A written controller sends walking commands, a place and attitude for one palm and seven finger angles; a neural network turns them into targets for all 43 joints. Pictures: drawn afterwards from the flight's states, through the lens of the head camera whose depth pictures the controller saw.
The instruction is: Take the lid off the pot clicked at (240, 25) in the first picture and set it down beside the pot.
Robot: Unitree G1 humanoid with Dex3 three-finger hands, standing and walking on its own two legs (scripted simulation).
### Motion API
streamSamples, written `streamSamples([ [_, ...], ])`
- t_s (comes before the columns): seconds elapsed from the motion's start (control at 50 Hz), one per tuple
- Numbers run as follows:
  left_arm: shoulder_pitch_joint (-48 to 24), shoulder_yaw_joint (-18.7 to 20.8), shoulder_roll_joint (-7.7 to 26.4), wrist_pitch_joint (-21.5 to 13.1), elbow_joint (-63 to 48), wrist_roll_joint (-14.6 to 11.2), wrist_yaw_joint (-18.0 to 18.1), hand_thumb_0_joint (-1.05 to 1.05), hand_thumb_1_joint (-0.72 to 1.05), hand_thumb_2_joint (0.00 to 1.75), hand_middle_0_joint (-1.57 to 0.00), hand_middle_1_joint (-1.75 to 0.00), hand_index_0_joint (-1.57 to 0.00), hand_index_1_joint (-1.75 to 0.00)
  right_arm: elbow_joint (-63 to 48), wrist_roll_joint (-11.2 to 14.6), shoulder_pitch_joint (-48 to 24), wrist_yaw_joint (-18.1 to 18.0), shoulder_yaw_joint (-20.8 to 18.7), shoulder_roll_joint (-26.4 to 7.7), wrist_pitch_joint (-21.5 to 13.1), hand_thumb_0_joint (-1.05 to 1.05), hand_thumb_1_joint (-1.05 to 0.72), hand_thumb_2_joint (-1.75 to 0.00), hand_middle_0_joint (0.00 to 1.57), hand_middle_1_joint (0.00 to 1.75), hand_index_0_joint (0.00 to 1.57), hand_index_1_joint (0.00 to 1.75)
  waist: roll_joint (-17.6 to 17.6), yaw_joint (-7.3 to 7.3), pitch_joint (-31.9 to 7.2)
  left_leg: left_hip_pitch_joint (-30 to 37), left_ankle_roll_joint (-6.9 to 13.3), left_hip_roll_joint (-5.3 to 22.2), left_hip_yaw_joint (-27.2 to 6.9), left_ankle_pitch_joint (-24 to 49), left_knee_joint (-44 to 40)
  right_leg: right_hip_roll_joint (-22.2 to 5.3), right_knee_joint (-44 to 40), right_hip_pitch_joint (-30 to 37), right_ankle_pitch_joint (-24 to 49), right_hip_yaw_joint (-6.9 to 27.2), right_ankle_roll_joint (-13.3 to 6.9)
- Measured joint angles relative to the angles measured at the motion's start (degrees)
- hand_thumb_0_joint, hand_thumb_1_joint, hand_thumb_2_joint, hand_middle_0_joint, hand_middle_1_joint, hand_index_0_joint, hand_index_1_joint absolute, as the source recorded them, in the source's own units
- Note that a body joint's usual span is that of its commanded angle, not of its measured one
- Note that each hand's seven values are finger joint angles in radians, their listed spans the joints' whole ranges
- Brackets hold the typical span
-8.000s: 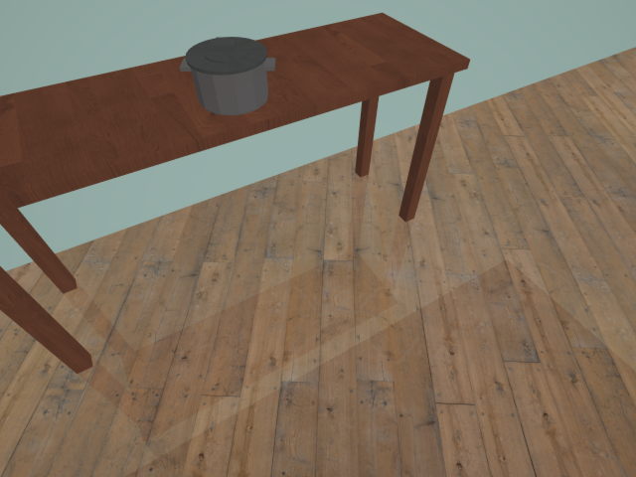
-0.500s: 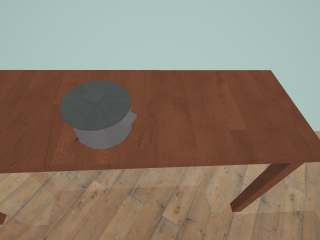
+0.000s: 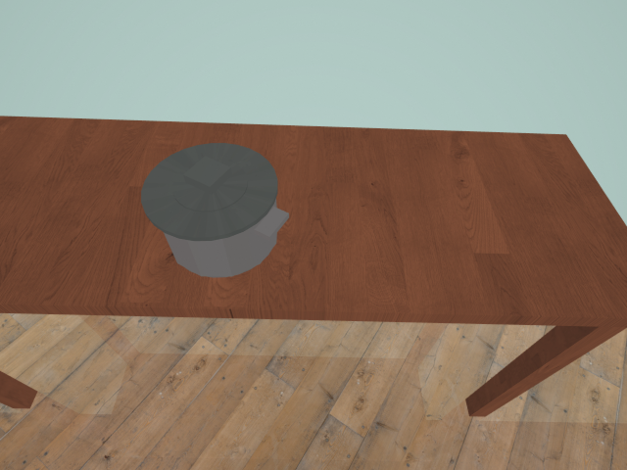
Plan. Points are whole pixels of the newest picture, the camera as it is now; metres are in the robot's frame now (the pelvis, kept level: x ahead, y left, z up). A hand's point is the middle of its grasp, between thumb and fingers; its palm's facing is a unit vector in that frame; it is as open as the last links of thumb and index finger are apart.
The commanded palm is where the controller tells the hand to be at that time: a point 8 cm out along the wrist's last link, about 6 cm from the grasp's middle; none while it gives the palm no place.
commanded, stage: come to a stop and stand still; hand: left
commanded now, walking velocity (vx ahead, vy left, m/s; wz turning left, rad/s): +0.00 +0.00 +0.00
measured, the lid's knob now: (208, 174) +0.47 +0.19 +0.09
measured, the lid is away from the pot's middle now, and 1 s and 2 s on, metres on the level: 0.00 0.00 0.00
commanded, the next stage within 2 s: look again from close up in 0.90 s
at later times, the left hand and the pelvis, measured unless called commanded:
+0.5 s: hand out of the picture +0.01 +0.20 -0.18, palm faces +0.02 -0.98 -0.19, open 7.4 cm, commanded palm none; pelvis -0.02 +0.02 -0.01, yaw -1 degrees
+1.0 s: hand out of the picture -0.05 +0.21 -0.18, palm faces +0.00 -0.99 -0.17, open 7.4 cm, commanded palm none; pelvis -0.02 +0.04 +0.00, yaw -1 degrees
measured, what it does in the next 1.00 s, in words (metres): stands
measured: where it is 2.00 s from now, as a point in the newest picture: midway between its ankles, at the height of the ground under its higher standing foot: outside the picture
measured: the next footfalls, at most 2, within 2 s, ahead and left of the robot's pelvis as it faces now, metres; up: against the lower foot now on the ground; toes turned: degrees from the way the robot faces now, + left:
none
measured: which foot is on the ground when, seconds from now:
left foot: down 0.00-1.00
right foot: down 0.00-1.00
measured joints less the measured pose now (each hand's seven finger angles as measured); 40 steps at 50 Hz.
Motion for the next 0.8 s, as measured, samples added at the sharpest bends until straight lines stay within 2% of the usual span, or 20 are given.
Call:
streamSamples([
  [0.18, 1.07, -0.71, -0.59, -0.23, 0.93, 0.01, -0.22, 0.01, 0.91, 0.9, -0.2, -0.3, -0.2, -0.3, -0.21, 0.24, -1.2, -0.05, 0.33, 0.07, -0.56, 0.01, -0.92, -0.9, 0.2, 0.3, 0.2, 0.3, -0.23, 0.36, -0.29, 1.55, -0.27, 0.37, -0.03, 0.89, -1.97, 0.44, -2.49, 1.7, 1.25, 0.02, -0.17],
  [0.22, 1.38, -0.83, -1.35, -1.21, 1.22, 0.26, 0.49, 0.01, 0.91, 0.9, -0.2, -0.3, -0.2, -0.3, -1.01, 0.19, -1.53, 0.12, 0.27, -0.43, -0.29, 0.01, -0.92, -0.9, 0.2, 0.3, 0.2, 0.3, 0.75, 0.6, -0.2, 0.18, -0.42, 1.22, 0.09, 0.45, 0.26, 1.25, -2.88, 1.44, 1.82, 0.22, -0.12],
  [0.3, 2.29, -0.88, -1.95, -1.42, 1.08, -0.18, 0.84, 0.01, 0.9, 0.9, -0.2, -0.3, -0.2, -0.3, -3.34, -0.13, -1.64, -0.12, -0.25, -0.84, -0.4, 0.01, -0.91, -0.9, 0.2, 0.3, 0.2, 0.3, 1.36, -0.53, -0.83, -0.92, 0.04, 1.31, 0.58, -1.45, 3.05, 1.2, 0.53, -0.15, 0.51, 0.72, 0.14],
  [0.48, 0.68, -0.39, -0.56, 0.11, -1.34, 0.35, 0.42, 0.01, 0.91, 0.9, -0.2, -0.3, -0.2, -0.3, -4.0, -0.42, -0.43, 0.28, -0.09, 0.14, 0.53, 0.01, -0.91, -0.9, 0.2, 0.3, 0.2, 0.3, 0.44, -0.24, -1.97, -1.58, 1.23, 0.51, 0.63, -1.4, 5.23, 0.36, 2.62, -0.58, 0.31, 0.63, 1.01],
  [0.8, 3.74, -0.37, 1.44, 0.34, -0.44, 0.48, -0.04, 0.01, 0.91, 0.9, -0.2, -0.3, -0.2, -0.3, -1.84, -0.16, 3.24, 0.69, 0.24, 0.33, 0.15, 0.01, -0.92, -0.9, 0.2, 0.3, 0.2, 0.3, -0.74, 0.01, -1.56, -2.02, 2.91, -1.2, 1.64, 2.16, -0.09, -1.35, -1.41, -1.74, 3.39, 1.44, 2.23],
])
